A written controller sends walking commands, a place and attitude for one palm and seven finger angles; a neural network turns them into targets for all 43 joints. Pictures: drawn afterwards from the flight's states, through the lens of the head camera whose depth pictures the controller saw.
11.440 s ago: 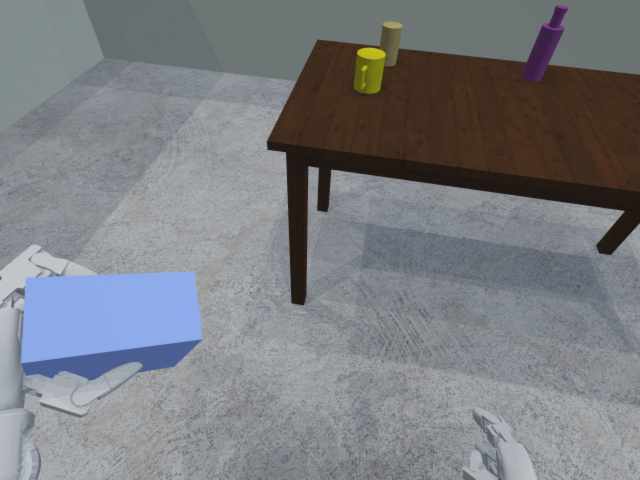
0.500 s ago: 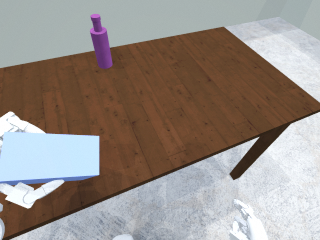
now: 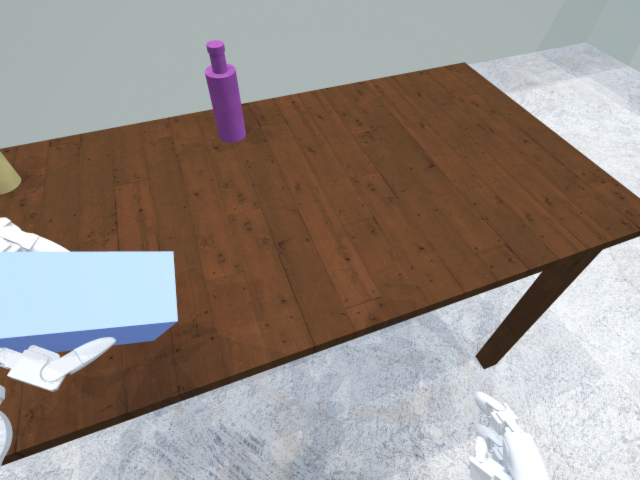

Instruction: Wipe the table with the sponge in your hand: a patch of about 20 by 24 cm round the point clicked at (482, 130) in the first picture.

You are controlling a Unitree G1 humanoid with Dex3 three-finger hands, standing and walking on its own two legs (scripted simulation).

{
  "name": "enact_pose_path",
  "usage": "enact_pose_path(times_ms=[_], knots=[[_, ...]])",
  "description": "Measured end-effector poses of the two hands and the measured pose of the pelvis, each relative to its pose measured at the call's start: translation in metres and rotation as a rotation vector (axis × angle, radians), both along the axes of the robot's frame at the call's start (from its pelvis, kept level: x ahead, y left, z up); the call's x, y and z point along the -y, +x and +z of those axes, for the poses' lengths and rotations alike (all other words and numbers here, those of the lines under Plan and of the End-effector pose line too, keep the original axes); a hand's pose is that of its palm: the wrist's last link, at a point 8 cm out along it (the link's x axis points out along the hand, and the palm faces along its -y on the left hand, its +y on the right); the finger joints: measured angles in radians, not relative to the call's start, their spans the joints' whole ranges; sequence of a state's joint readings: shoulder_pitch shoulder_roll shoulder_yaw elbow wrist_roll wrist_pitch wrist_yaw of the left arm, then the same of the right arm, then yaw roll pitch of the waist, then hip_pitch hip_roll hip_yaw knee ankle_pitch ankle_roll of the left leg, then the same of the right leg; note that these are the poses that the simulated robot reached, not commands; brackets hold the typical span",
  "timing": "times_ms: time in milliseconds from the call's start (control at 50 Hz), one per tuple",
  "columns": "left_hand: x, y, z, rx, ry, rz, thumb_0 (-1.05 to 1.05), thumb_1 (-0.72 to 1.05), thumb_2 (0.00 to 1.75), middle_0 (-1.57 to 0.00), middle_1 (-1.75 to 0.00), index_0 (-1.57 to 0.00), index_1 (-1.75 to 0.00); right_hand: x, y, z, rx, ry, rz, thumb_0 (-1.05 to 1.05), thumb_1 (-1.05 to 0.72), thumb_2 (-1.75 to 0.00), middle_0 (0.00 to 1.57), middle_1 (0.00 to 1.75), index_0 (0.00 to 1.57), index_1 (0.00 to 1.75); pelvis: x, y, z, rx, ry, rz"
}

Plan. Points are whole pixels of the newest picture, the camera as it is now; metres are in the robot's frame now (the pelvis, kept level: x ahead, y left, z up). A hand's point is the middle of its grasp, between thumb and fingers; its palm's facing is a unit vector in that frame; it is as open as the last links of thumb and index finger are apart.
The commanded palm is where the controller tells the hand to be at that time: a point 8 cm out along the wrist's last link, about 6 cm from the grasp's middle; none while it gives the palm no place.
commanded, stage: come to a stop and stand still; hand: left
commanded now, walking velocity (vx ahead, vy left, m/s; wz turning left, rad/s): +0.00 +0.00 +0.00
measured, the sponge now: (116, 303) +0.24 +0.23 +0.14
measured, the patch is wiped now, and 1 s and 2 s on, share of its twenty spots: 0.00 0.00 0.00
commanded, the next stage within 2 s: look again from close up in 1.66 s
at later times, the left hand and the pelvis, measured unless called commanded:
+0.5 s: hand (17, 316) +0.21 +0.31 +0.15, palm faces +0.41 -0.83 -0.38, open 10.5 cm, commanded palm +0.15 +0.34 +0.18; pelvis -0.01 +0.05 +0.00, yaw +1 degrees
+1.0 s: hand (28, 273) +0.25 +0.32 +0.16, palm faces +0.37 -0.84 -0.40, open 10.5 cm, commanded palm +0.19 +0.36 +0.18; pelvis +0.04 +0.07 +0.00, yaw +2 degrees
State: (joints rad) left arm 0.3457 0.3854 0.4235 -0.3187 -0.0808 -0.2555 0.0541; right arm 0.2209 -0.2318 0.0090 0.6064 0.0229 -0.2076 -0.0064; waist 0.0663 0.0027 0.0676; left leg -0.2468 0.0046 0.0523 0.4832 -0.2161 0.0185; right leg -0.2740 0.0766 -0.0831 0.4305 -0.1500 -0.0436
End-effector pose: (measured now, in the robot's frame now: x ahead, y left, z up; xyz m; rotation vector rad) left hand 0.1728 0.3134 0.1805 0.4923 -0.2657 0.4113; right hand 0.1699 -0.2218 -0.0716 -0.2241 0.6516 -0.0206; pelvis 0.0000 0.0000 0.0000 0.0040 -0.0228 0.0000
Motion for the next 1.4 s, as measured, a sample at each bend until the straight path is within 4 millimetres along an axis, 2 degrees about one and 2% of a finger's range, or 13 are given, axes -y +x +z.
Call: enact_pose_path(times_ms=[80, 140, 300, 440, 560, 740, 880, 1000, 1140, 1400], knots=[[0.022, -0.009, -0.026, -0.038, -0.095, -0.057, -0.01, -0.53, 1.01, -0.68, -1.34, -0.71, -1.34, -0.004, -0.011, 0.006, 0.004, -0.029, -0.005, 0.02, -0.91, -0.9, 0.2, 0.3, 0.2, 0.3, -0.004, -0.007, 0.0, 0.017, 0.0, 0.005], [0.023, -0.01, -0.027, -0.02, -0.092, -0.084, -0.01, -0.53, 1.01, -0.68, -1.34, -0.71, -1.34, -0.009, -0.016, 0.01, 0.004, -0.045, -0.005, 0.02, -0.91, -0.9, 0.2, 0.3, 0.2, 0.3, -0.007, -0.012, -0.001, 0.025, -0.008, 0.013], [-0.007, -0.013, 0.0, 0.098, -0.016, -0.077, -0.01, -0.53, 1.01, -0.68, -1.34, -0.71, -1.34, -0.029, -0.025, 0.014, 0.009, -0.048, -0.007, 0.02, -0.91, -0.9, 0.2, 0.3, 0.2, 0.3, -0.024, -0.019, -0.001, 0.029, -0.032, 0.01], [-0.028, -0.011, -0.009, 0.038, -0.023, -0.063, -0.01, -0.53, 1.01, -0.68, -1.34, -0.71, -1.34, -0.051, -0.028, 0.011, -0.021, -0.041, -0.016, 0.02, -0.91, -0.9, 0.2, 0.3, 0.2, 0.3, -0.045, -0.012, 0.0, 0.027, -0.03, 0.013], [-0.041, -0.004, -0.012, 0.032, -0.018, -0.043, -0.01, -0.53, 1.01, -0.68, -1.34, -0.71, -1.34, -0.069, -0.017, 0.006, -0.04, -0.033, 0.011, 0.02, -0.9, -0.9, 0.2, 0.3, 0.2, 0.3, -0.057, -0.001, -0.001, 0.032, -0.022, 0.027], [-0.052, 0.019, -0.007, 0.044, -0.027, -0.049, -0.01, -0.53, 1.01, -0.68, -1.34, -0.71, -1.34, -0.088, 0.019, 0.011, -0.02, -0.024, 0.03, 0.02, -0.9, -0.9, 0.2, 0.3, 0.2, 0.3, -0.069, 0.022, 0.002, 0.013, -0.03, 0.029], [-0.051, 0.034, -0.007, 0.012, -0.02, -0.079, -0.01, -0.53, 1.01, -0.68, -1.34, -0.71, -1.34, -0.088, 0.043, 0.018, 0.004, -0.03, 0.017, 0.01, -0.9, -0.9, 0.2, 0.3, 0.2, 0.3, -0.072, 0.032, 0.003, -0.002, -0.028, 0.03], [-0.049, 0.035, -0.005, -0.013, -0.004, -0.077, -0.01, -0.53, 1.01, -0.68, -1.34, -0.71, -1.34, -0.083, 0.052, 0.017, -0.01, -0.038, 0.01, 0.01, -0.91, -0.9, 0.2, 0.3, 0.2, 0.3, -0.07, 0.038, 0.003, -0.011, -0.027, 0.036], [-0.045, 0.032, -0.006, -0.024, -0.026, -0.041, -0.01, -0.53, 1.01, -0.68, -1.34, -0.71, -1.34, -0.074, 0.051, 0.013, -0.035, -0.04, 0.002, 0.01, -0.91, -0.9, 0.2, 0.3, 0.2, 0.3, -0.063, 0.04, 0.004, -0.013, -0.03, 0.041], [-0.026, 0.023, -0.007, -0.021, -0.059, -0.034, -0.01, -0.53, 1.01, -0.68, -1.34, -0.71, -1.34, -0.055, 0.04, 0.015, -0.015, -0.037, -0.023, 0.01, -0.91, -0.9, 0.2, 0.3, 0.2, 0.3, -0.047, 0.032, 0.005, -0.008, -0.024, 0.035]])
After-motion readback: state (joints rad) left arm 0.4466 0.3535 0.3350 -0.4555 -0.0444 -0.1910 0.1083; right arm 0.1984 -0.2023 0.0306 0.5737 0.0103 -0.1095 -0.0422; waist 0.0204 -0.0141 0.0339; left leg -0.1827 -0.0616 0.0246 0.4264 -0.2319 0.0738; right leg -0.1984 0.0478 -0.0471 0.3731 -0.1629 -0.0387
